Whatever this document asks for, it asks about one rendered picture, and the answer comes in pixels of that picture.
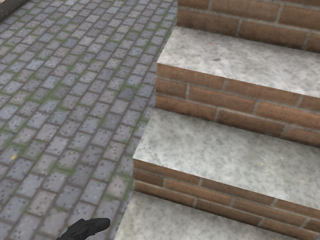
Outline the robot left hand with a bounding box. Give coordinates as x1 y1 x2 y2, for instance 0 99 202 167
56 218 111 240

